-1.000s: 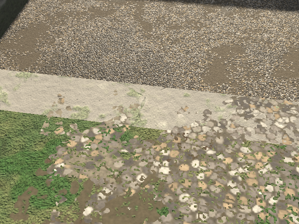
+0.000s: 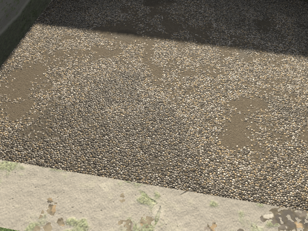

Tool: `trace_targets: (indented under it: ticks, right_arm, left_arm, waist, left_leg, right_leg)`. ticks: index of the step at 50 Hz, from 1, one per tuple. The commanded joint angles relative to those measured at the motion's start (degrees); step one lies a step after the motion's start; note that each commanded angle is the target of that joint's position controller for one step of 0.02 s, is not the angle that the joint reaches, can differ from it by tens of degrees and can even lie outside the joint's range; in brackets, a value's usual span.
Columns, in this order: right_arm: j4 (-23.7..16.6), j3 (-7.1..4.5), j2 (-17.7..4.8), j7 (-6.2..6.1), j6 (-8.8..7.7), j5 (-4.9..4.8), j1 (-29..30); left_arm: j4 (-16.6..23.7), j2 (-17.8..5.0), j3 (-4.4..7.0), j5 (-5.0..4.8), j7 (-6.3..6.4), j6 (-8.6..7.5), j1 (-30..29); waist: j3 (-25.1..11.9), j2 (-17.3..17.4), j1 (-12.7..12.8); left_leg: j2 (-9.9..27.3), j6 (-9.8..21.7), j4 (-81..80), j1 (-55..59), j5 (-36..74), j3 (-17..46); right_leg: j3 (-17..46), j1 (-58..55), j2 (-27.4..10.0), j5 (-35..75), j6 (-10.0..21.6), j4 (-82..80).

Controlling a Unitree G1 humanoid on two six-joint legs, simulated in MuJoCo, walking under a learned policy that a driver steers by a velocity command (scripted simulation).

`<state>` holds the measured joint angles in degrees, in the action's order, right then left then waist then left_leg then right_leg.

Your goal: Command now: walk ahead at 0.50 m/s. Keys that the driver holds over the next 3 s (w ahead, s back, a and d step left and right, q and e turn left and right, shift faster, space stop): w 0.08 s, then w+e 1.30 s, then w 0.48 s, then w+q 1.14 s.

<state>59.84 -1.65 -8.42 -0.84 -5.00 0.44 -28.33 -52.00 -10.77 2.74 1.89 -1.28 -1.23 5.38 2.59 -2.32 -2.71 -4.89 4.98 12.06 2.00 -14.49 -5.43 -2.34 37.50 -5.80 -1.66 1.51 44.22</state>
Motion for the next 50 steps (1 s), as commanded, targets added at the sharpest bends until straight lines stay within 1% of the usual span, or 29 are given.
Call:
trace_targets:
  ticks: [1,4,6,7,8,9,10,11,12,13,14,15,18,23,29,31,32,35,36,37,38,39,40,41,42,43,46,48,50]
  right_arm:
    - [-1.6,-0.76,-7.0,-0.82,0.01,0.33,-4.3]
    - [-1.5,-1.01,-8.4,-1.4,0.51,1.02,-3.9]
    - [-2.1,-1.68,-10.4,-1.69,0.53,1.14,-0.6]
    - [-2.4,-1.76,-10.4,-1.62,0.68,-0.08,1.1]
    - [-3.9,-1.46,-9.1,-1.43,0.4,-0.86,0.6]
    - [-5.3,-0.9,-3.7,-0.75,0.55,-0.88,-6.2]
    - [-6.1,-1.68,-6.9,-0.74,1.01,-0.14,-4.7]
    - [-8.0,-2.22,-9.1,-0.51,0.68,0.41,2.3]
    - [-9.8,-2.49,-9.5,-0.25,0.5,0.79,6.8]
    - [-10.2,-2.46,-8.8,-0.18,0.82,0.72,7.6]
    - [-10.5,-2.05,-7.2,0.09,1.94,0.86,6.7]
    - [-10.7,-2.03,-6.5,0.16,3.09,0.69,6.6]
    - [-13.2,-1.99,-7.2,-0.05,4.86,1.35,10.5]
    - [-18.4,-1.99,-7.9,-1.01,6.09,1.13,21.2]
    - [-23.1,-1.22,-8.0,-1.07,5.62,0.97,28.4]
    - [-24.4,-0.65,-7.2,0.12,4.29,0.67,31.3]
    - [-24.9,-0.49,-7.6,0.02,3.99,0.18,30.2]
    - [-25.3,-0.34,-8.0,-0.16,3.13,-0.03,26.2]
    - [-24.9,-0.57,-8.7,-0.44,2.75,0.14,22.7]
    - [-23.8,-0.98,-9.6,-0.57,2.28,0.38,16.2]
    - [-22.7,-1.66,-12.6,-0.98,1.69,1.04,7.5]
    - [-24.1,-2.19,-16.3,-1.23,2.38,0.52,5.4]
    - [-24.5,-3.08,-17.4,-0.84,3.49,-1.13,9.0]
    - [-25.9,-1.98,-12.3,-0.5,3.98,-1.63,13.5]
    - [-26.6,-0.86,-9.3,-0.07,4.14,-0.17,16.2]
    - [-27.0,-0.38,-8.4,0.11,4.01,0.79,18.0]
    - [-27.0,-0.18,-9.6,0.93,2.68,0.77,18.4]
    - [-26.7,-0.24,-10.4,1.36,2.41,0.74,17.2]
    - [-26.8,-0.03,-10.8,1.15,3.16,0.15,17.6]
  left_arm:
    - [4.2,-1.2,-0.29,-0.35,0.53,-0.41,-4.7]
    - [5.2,-1.5,-0.3,-0.51,1.39,-0.9,-4.1]
    - [1.9,-3.6,0.7,-0.4,2.07,-1.53,7.2]
    - [-1.0,-4.8,1.48,0.09,2.34,-1.99,16.0]
    - [-2.7,-10.0,3.03,0.93,2.78,-2.4,23.8]
    - [-2.4,-14.6,3.72,0.27,2.25,-2.09,24.4]
    - [-2.0,-14.9,4.19,-3.01,1.59,-0.78,21.3]
    - [-0.9,-10.4,3.13,-2.6,1.82,0.02,16.4]
    - [-0.6,-7.3,2.08,-1.64,1.94,0.4,13.9]
    - [-0.3,-6.1,1.57,-0.65,2.34,0.38,12.8]
    - [-0.4,-5.2,1.21,-0.48,2.69,-0.05,12.6]
    - [-0.7,-4.3,0.82,-0.32,2.75,-0.97,13.6]
    - [0.5,-8.2,1.6,-1.33,3.28,-2.65,15.8]
    - [2.9,-8.7,1.5,-3.15,3.25,-1.76,23.0]
    - [6.8,-9.3,1.58,-2.37,4.01,-0.55,26.7]
    - [7.2,-8.5,1.47,-2.14,4.61,1.08,28.3]
    - [8.0,-9.1,1.71,-2.63,4.8,1.29,27.3]
    - [11.5,-11.4,2.36,-2.02,4.6,2.22,23.2]
    - [12.8,-12.4,2.62,-2.24,4.43,2.09,20.8]
    - [14.4,-13.4,2.84,-2.88,4.25,1.89,17.0]
    - [17.3,-11.6,2.4,-3.9,3.63,1.58,14.3]
    - [18.4,-7.4,1.58,-4.69,3.29,0.95,16.8]
    - [18.5,-11.2,2.47,-3.24,3.48,1.36,20.5]
    - [17.7,-12.3,2.84,-1.46,3.46,1.78,17.1]
    - [18.1,-10.9,2.36,-1.51,3.21,2.16,14.3]
    - [17.9,-9.9,2.26,-1.62,3.22,2.93,14.7]
    - [18.3,-9.8,2.22,-1.46,3.26,5.14,14.5]
    - [18.7,-10.2,2.27,-1.66,3.33,5.67,12.3]
    - [19.9,-8.4,1.1,-1.65,4.4,6.18,7.4]
  waist:
    - [3.4,7.2,0.1]
    - [3.5,7.0,1.4]
    - [-2.0,7.9,6.3]
    - [-6.4,6.6,10.4]
    - [-12.4,0.6,12.5]
    - [-18.8,-8.9,6.5]
    - [-19.6,-5.7,7.7]
    - [-9.1,-2.5,7.0]
    - [-2.9,0.0,5.8]
    - [-0.4,1.7,3.6]
    - [0.4,1.2,1.5]
    - [0.6,1.1,0.7]
    - [0.1,-0.5,0.0]
    - [-0.8,-0.2,3.2]
    - [-1.1,-1.8,5.7]
    - [-0.1,-2.8,7.6]
    - [-0.9,-3.5,7.3]
    - [-2.5,-4.4,5.7]
    - [-3.3,-4.6,3.7]
    - [-5.3,-3.0,-0.8]
    - [-12.4,4.1,-4.4]
    - [-17.8,13.2,-2.8]
    - [-18.1,19.5,0.3]
    - [-10.1,12.4,0.8]
    - [-4.7,9.8,1.5]
    - [-4.1,9.5,3.4]
    - [-5.4,11.3,5.2]
    - [-6.7,9.1,5.2]
    - [-7.2,7.6,4.9]
  left_leg:
    - [15.0,4.7,0.8,-0.5,38.8,5.3]
    - [16.7,5.6,6.1,2.1,49.3,4.7]
    - [16.0,4.1,17.9,2.8,58.2,2.5]
    - [14.2,2.8,29.1,-0.5,52.9,0.8]
    - [10.7,0.6,46.6,-11.8,31.4,-1.3]
    - [0.5,-2.0,65.7,-29.9,-17.6,1.0]
    - [2.4,-2.0,71.3,-37.0,-14.2,7.6]
    - [5.2,-1.9,71.4,-42.5,-10.2,7.4]
    - [6.8,-1.7,68.4,-43.4,-8.2,6.8]
    - [8.1,-2.0,64.7,-40.7,-6.2,7.7]
    - [9.2,-2.9,60.0,-36.8,-5.2,8.2]
    - [9.0,-3.7,57.3,-34.8,-5.1,7.8]
    - [8.8,-5.8,51.2,-34.5,-0.5,6.6]
    - [8.9,-7.2,41.2,-43.0,11.5,7.2]
    - [7.3,-7.3,36.6,-47.1,11.8,7.6]
    - [5.8,-6.0,31.5,-44.8,10.8,6.3]
    - [4.4,-5.6,30.0,-42.1,9.2,6.2]
    - [2.0,-4.2,25.2,-30.4,3.9,5.9]
    - [1.2,-3.5,22.2,-24.3,2.0,6.5]
    - [1.8,-2.5,17.2,-15.3,5.1,8.2]
    - [10.5,-0.1,15.6,-1.2,12.3,16.9]
    - [24.3,3.8,14.4,9.9,18.7,33.3]
    - [29.4,7.4,12.7,5.2,11.2,46.3]
    - [26.9,6.9,11.9,-2.1,7.3,42.5]
    - [22.7,5.1,11.3,-11.6,12.5,32.4]
    - [20.3,3.7,10.0,-16.3,14.6,27.3]
    - [18.3,4.3,9.6,-21.7,25.6,19.6]
    - [18.9,4.7,9.9,-20.9,24.3,17.3]
    - [19.5,4.7,9.0,-19.6,26.8,14.1]
  right_leg:
    - [-3.3,-0.6,3.0,2.0,1.2,-5.0]
    - [-3.9,-5.5,5.2,-3.6,3.6,-8.4]
    - [-4.8,-17.2,8.6,-6.3,6.0,-11.2]
    - [-4.7,-28.1,9.0,-1.3,7.4,-16.7]
    - [7.4,-41.6,-1.7,6.2,10.3,-16.8]
    - [32.5,-55.3,-15.8,18.9,18.2,-18.8]
    - [38.8,-53.5,-15.7,-0.2,21.0,-24.8]
    - [33.7,-45.3,-13.2,-14.3,19.5,-28.2]
    - [29.3,-37.6,-10.3,-17.5,17.4,-30.6]
    - [25.9,-31.2,-7.8,-15.3,15.2,-32.0]
    - [22.6,-26.0,-5.3,-14.0,13.4,-32.9]
    - [21.3,-23.1,-4.2,-12.3,12.8,-33.2]
    - [18.7,-19.7,-1.8,-6.2,13.7,-33.5]
    - [21.8,-27.3,-2.0,4.2,12.0,-29.7]
    - [24.6,-34.1,-1.5,11.5,12.6,-24.3]
    - [23.0,-35.7,0.3,21.6,11.9,-20.9]
    - [22.4,-35.2,1.2,27.6,11.3,-18.1]
    - [25.0,-30.9,1.9,28.5,10.4,-14.4]
    - [26.6,-28.7,2.5,28.4,9.7,-12.4]
    - [26.2,-25.5,3.9,25.3,8.3,-6.3]
    - [22.3,-19.4,7.2,13.5,5.7,8.3]
    - [13.3,-7.4,15.5,-28.0,3.3,24.7]
    - [13.6,0.1,15.1,-33.7,2.3,31.0]
    - [14.0,3.0,13.0,-28.0,0.9,34.2]
    - [13.3,0.3,12.3,-24.0,-0.6,33.5]
    - [12.5,-2.7,11.0,-22.0,-1.8,32.1]
    - [11.4,-6.9,9.6,-19.8,-4.0,30.4]
    - [11.6,-5.6,9.3,-17.8,-4.0,29.4]
    - [11.4,-5.4,7.9,-15.4,-3.8,23.3]
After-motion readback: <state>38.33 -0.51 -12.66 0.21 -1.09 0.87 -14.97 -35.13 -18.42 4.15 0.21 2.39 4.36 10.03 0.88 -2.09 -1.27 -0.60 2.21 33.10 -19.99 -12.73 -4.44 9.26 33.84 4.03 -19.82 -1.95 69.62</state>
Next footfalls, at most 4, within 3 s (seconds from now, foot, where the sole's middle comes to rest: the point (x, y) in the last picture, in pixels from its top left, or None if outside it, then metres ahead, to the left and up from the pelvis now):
0.16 right None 0.25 -0.09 -0.78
0.76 left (148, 222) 0.52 0.01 -0.78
1.18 right None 0.41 -0.20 -0.78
1.50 left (165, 226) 0.50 -0.06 -0.78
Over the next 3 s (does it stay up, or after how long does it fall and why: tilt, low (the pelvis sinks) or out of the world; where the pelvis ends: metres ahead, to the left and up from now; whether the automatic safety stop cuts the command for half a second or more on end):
stays up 0.35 -0.24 -0.02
